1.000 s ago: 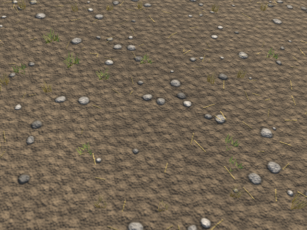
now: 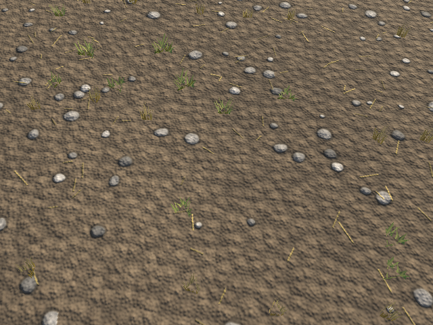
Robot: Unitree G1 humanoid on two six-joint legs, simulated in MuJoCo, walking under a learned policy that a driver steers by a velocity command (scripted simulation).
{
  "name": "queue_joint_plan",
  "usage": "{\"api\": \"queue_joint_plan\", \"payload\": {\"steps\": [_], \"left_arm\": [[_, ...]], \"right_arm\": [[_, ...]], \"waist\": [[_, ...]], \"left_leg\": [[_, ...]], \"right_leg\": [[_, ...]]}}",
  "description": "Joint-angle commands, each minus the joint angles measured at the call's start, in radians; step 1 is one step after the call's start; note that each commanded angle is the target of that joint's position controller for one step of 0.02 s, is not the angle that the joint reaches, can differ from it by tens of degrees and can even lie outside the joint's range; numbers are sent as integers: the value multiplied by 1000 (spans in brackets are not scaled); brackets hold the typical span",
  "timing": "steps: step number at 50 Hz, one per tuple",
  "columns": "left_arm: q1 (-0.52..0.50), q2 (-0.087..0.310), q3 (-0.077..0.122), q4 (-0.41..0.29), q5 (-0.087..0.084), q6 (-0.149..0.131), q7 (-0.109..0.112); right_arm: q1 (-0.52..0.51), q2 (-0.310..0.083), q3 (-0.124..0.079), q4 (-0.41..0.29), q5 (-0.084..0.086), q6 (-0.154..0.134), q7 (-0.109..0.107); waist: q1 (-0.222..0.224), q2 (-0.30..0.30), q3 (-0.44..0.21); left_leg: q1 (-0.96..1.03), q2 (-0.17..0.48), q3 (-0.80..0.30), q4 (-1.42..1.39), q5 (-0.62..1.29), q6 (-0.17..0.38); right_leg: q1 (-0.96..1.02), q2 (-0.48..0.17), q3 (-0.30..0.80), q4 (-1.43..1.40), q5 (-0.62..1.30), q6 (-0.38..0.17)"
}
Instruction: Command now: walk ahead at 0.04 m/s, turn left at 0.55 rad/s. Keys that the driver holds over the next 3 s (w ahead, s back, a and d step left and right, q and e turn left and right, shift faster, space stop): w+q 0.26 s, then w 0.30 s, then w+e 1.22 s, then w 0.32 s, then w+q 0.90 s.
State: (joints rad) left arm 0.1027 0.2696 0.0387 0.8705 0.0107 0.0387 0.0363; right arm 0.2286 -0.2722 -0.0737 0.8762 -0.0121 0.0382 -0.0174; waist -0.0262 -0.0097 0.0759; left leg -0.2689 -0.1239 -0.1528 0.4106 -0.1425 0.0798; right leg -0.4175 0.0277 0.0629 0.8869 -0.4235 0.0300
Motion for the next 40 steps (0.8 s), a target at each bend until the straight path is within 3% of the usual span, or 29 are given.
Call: {"api": "queue_joint_plan", "payload": {"steps": [1, 3, 5, 7, 8, 9, 10, 11, 12, 13, 15, 17, 21, 24, 27, 29, 30, 31, 32, 33, 34, 35, 36, 38, 40], "left_arm": [[4, 95, 17, -70, 3, -10, 1], [-6, 96, 14, -89, 11, -20, -7], [24, 96, 12, -96, 6, -33, -8], [163, 80, 11, -64, -5, -49, 3], [241, 130, 24, -45, 0, -57, 19], [274, 204, 34, -53, 7, -63, 32], [175, 286, 53, -79, 35, -63, 28], [115, 229, 47, -88, 34, -68, 23], [73, 173, 33, -98, 19, -76, 15], [62, 148, 27, -108, 15, -84, 6], [131, 122, 22, -89, 15, -104, -3], [220, 118, 25, -54, 19, -121, -19], [320, 116, 30, -7, 14, -132, -32], [350, 110, 27, 20, 11, -133, -34], [401, 119, 26, 58, 11, -129, -34], [406, 134, 28, 76, 8, -124, -32], [397, 140, 27, 83, 5, -122, -32], [374, 139, 25, 82, -5, -120, -33], [352, 100, 9, 44, -13, -123, -37], [430, -33, -17, 7, -33, -120, -43], [367, 107, 24, 31, -13, -110, -29], [321, 91, 28, 16, -15, -113, -35], [315, 57, 21, 28, -14, -114, -39], [340, 29, 23, 54, 13, -88, -52], [332, 11, 28, 51, 15, -68, -65]], "right_arm": [[58, -172, -45, -37, -5, 1, 3], [30, -177, -51, -46, -11, 6, 12], [-12, -181, -57, -61, -17, 8, 23], [-100, -172, -59, -89, -11, 13, 25], [-118, -132, -51, -107, -5, 5, 19], [-33, -26, -26, -106, 1, -7, 14], [-93, -85, -33, -135, -12, -19, 16], [-106, -139, -42, -136, -27, -26, 28], [-66, -145, -45, -112, -27, -29, 46], [-23, -136, -44, -89, -26, -28, 57], [-19, -107, -34, -79, -33, -28, 75], [-63, -83, -23, -92, -31, -32, 80], [-170, -76, -12, -119, -33, -39, 80], [-268, -45, 10, -153, -35, -49, 90], [-338, -23, 30, -183, -31, -57, 93], [-276, -41, 25, -170, -26, -64, 80], [-164, -59, 15, -135, -24, -71, 67], [16, -89, 1, -76, -30, -86, 52], [199, -169, -20, -41, -52, -97, 32], [250, -262, -39, -31, -57, -97, 20], [217, -218, -32, -33, -29, -93, 20], [110, -155, -12, -38, -24, -95, 21], [49, -92, 3, -44, -23, -103, 25], [11, -35, 20, -37, -16, -118, 19], [43, -32, 23, -17, -11, -137, 18]], "waist": [[-13, 124, -135], [-10, 143, -118], [16, 155, -92], [112, 123, -67], [147, 27, -46], [110, -194, -113], [80, -184, -17], [29, -86, 46], [1, -77, 40], [-9, -89, 26], [12, -98, 17], [42, -84, 29], [89, -95, 47], [105, -109, 48], [118, -137, 48], [73, -148, 22], [12, -131, -34], [-74, -92, -136], [-146, -2, -270], [-94, 259, -394], [-110, 91, -324], [-49, 82, -178], [-23, 74, -102], [23, 106, -45], [40, 99, -36]], "left_leg": [[135, 251, -322, -125, 1, 155], [63, 226, -370, -172, -312, 156], [-26, 210, -408, -182, -440, 143], [-210, 139, -372, -135, -515, 75], [-358, 62, -280, -2, -570, 7], [-407, -50, -62, 383, -534, -31], [-529, -46, -14, 487, -376, -42], [-496, 49, -39, 558, -260, -41], [-468, 60, -13, 599, -194, -54], [-450, 65, 14, 645, -157, -69], [-450, 84, 35, 702, -98, -77], [-500, 86, 24, 688, -58, -76], [-547, 92, 44, 541, -29, -87], [-475, 121, 147, 369, -14, -86], [-336, 125, 252, 223, -69, -48], [-177, 84, 274, 162, -104, -1], [-38, 54, 270, 110, -89, 21], [201, 57, 249, 47, -17, 47], [480, 272, 27, 4, -183, 85], [691, 586, -442, -89, -250, 166], [548, 557, -459, -127, -238, 156], [411, 504, -277, -148, -180, 126], [297, 454, -155, -189, -77, 96], [188, 376, 5, -234, 21, 48], [175, 363, 83, -245, 158, 39]], "right_leg": [[-29, 12, -3, -58, 3, 3], [26, 24, -10, -116, -17, -6], [125, 43, -14, -216, -40, -26], [385, 50, -30, -471, 70, -62], [525, -27, 40, -602, 17, -82], [589, -318, 340, -710, -257, -103], [409, -425, 603, -827, -415, -188], [323, -399, 532, -813, -395, -201], [312, -334, 424, -804, -310, -185], [325, -283, 317, -800, -203, -170], [334, -238, 204, -796, -71, -172], [384, -235, 157, -788, 29, -181], [468, -243, 93, -781, 195, -198], [464, -238, 26, -755, 379, -201], [444, -254, -4, -715, 564, -202], [427, -273, -7, -629, 828, -195], [424, -262, -19, -506, 1001, -182], [350, -221, -60, -316, 1005, -156], [143, -173, -84, -47, 672, -136], [-175, -14, -115, 274, -96, -103], [-200, -32, 22, 364, -50, -125], [-208, -77, 30, 346, 46, -136], [-177, -107, 15, 300, 105, -133], [-120, -126, -4, 256, 151, -115], [-128, -117, -16, 256, 178, -106]]}}
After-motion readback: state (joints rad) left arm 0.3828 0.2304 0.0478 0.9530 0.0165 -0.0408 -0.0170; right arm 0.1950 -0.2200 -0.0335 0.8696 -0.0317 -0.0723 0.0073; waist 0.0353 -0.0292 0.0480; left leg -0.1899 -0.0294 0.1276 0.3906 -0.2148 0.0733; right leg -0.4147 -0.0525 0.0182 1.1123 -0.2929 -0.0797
